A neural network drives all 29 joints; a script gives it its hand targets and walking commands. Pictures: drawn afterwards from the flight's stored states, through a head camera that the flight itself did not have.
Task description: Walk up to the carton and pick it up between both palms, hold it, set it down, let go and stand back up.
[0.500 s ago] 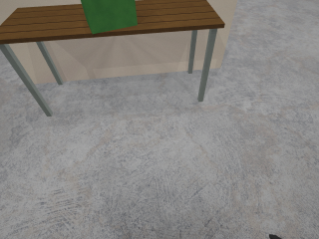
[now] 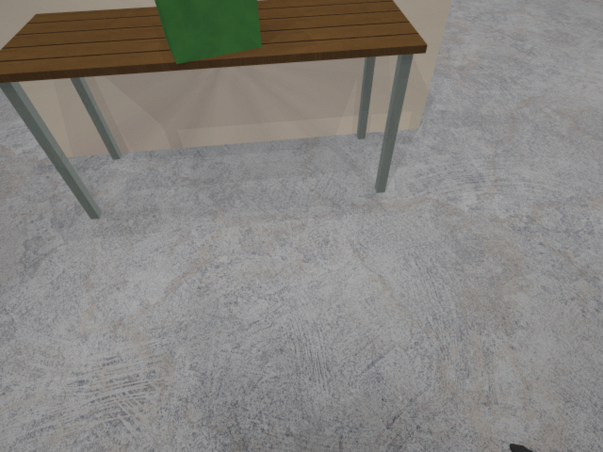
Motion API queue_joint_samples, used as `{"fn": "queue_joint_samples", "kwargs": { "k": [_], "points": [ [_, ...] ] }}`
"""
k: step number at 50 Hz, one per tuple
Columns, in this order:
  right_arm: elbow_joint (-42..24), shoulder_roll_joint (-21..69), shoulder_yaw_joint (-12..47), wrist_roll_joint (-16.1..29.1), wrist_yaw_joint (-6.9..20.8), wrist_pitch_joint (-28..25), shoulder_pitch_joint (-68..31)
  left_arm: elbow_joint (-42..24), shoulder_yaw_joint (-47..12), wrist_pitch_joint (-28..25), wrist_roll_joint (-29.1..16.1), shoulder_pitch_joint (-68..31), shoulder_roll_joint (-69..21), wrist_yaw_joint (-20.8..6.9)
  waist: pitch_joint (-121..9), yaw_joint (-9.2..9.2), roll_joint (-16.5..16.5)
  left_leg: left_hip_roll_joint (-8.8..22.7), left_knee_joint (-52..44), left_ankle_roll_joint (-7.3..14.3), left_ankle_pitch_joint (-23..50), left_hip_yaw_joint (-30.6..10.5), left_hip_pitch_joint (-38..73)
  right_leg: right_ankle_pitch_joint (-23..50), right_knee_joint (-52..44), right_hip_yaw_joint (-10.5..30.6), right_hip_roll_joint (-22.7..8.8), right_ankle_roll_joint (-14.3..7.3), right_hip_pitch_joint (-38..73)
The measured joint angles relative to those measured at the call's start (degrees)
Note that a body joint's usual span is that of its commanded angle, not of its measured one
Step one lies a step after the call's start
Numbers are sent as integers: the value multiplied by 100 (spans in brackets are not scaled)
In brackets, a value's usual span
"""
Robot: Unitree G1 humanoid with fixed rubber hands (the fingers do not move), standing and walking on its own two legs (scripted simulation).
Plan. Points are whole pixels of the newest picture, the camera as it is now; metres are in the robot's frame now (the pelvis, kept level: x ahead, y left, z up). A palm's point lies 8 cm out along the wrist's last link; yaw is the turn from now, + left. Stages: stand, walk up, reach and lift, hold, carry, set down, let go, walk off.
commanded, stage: stand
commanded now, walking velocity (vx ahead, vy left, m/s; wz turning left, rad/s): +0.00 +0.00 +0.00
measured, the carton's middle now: out of the picture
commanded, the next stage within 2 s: walk up in 0.54 s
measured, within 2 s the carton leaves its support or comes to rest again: neither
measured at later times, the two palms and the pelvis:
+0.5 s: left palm out of the picture +0.09 +0.30 -0.11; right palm out of the picture +0.08 -0.30 -0.12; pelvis +0.00 +0.00 +0.00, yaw +0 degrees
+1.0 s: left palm out of the picture +0.06 +0.38 -0.11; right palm out of the picture +0.14 -0.29 -0.11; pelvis +0.05 +0.04 -0.01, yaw +4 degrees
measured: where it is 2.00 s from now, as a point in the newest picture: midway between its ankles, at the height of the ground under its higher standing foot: (279, 391)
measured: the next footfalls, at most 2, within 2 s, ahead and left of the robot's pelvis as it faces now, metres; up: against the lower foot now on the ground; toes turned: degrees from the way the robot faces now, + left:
left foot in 1.00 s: +0.15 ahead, +0.19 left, +0.00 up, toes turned +6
right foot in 1.36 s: +0.32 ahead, -0.05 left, +0.00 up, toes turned +0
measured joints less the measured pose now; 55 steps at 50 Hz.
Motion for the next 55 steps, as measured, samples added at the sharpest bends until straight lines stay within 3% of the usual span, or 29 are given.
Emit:
{"fn": "queue_joint_samples", "kwargs": {
  "k": [37,41,44,48,50,52,55],
  "points": [
    [54,-22,-3,-11,8,-3,61,72,-6,10,-1,-34,31,-17,-55,28,-10,-6,-66,7,13,37,4,7,-30,40,-21,21,-24],
    [-216,-147,-235,-152,212,23,388,-293,198,-127,76,288,110,-166,-251,24,63,-5,1035,245,-1140,-75,-505,-503,384,-46,17,-130,-181],
    [-319,-298,-363,-204,290,85,560,-563,351,-259,134,575,197,-180,-272,105,126,-14,2444,257,-1409,-161,-1172,-358,366,-136,-15,-89,-68],
    [-563,-441,-460,-168,438,-7,686,-685,441,-251,173,944,401,-211,-219,125,158,285,2308,207,-1364,-122,-1522,-575,289,-234,-113,15,232],
    [-678,-474,-527,-140,481,-94,742,-726,471,-195,174,1063,541,-249,-180,83,84,379,1650,183,-941,-34,-1409,-828,546,-289,-245,49,291],
    [-815,-502,-606,-160,463,-193,803,-781,511,-116,180,1131,647,-249,-102,59,-100,227,1598,53,-197,150,-1302,-1370,1379,-206,-497,-169,91],
    [-993,-479,-610,-96,403,-277,899,-811,483,-10,97,1065,623,-249,-28,-14,-171,73,1924,54,-579,225,-1272,-1775,3407,359,-189,-359,-863]
  ]
}}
